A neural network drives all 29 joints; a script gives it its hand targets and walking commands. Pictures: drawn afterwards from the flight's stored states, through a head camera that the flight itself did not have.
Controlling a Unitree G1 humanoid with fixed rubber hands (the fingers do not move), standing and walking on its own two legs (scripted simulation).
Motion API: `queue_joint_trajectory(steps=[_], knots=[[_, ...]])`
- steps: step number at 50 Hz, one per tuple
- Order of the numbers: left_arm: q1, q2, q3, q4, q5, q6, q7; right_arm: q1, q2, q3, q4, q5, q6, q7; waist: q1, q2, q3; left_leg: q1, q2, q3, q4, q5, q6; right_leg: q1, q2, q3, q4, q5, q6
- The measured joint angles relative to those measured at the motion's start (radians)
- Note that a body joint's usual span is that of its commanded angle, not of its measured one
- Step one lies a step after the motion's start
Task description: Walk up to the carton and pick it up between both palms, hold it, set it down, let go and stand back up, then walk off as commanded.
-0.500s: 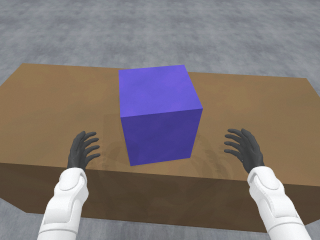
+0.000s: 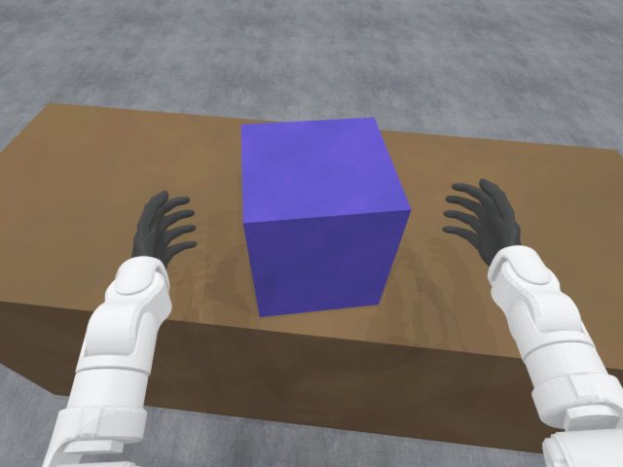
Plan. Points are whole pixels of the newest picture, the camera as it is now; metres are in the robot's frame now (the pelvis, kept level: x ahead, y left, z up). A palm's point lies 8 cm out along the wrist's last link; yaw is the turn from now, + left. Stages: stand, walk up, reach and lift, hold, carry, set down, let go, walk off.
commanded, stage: reach and lift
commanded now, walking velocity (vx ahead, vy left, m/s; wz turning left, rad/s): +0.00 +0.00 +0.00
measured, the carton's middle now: (314, 221) +0.50 +0.07 +0.00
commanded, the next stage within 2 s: none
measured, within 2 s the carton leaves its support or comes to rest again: neither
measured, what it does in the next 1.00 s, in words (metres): stands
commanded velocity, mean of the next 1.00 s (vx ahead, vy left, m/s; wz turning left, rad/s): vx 0.00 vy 0.00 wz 0.00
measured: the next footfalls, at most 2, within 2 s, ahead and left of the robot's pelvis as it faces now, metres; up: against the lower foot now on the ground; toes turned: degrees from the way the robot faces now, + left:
none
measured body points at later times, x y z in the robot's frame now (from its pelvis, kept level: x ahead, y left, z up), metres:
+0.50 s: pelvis +0.00 +0.00 +0.00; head +0.06 +0.00 +0.44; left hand +0.41 +0.27 +0.11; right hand +0.49 -0.15 +0.12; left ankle -0.02 +0.14 -0.74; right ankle +0.00 -0.08 -0.74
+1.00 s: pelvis +0.00 +0.01 -0.01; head +0.10 +0.01 +0.43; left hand +0.45 +0.26 +0.09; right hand +0.52 -0.13 +0.10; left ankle -0.02 +0.14 -0.74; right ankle +0.00 -0.08 -0.74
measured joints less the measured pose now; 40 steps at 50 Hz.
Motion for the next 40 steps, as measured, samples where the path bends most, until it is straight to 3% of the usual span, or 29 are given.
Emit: queue_joint_trajectory(steps=[5,22,33,40], knots=[[-0.084,0.023,0.006,0.1,0.0,-0.002,-0.016,-0.07,-0.011,0.009,0.056,0.005,0.022,-0.004,-0.002,0.002,-0.016,-0.016,-0.005,-0.003,-0.001,0.003,0.002,-0.018,-0.004,-0.003,0.008,-0.003,0.002],[-0.326,0.053,0.0,0.385,-0.034,-0.053,0.007,-0.286,-0.006,0.009,0.247,-0.008,0.048,-0.003,0.013,0.0,-0.091,-0.135,-0.005,-0.011,0.015,0.009,0.0,-0.132,-0.004,-0.008,0.019,0.003,0.001],[-0.475,0.053,-0.02,0.551,-0.049,-0.102,0.02,-0.427,-0.013,0.003,0.396,-0.027,0.031,0.006,0.024,0.014,-0.128,-0.216,-0.004,-0.023,0.038,0.005,0.0,-0.199,-0.003,-0.019,0.019,0.008,0.002],[-0.544,0.061,-0.011,0.661,-0.04,-0.188,0.011,-0.477,-0.009,0.03,0.431,-0.048,-0.014,-0.003,0.016,0.004,-0.178,-0.282,-0.012,-0.02,0.025,0.02,0.004,-0.273,-0.011,-0.016,0.024,0.013,0.007]])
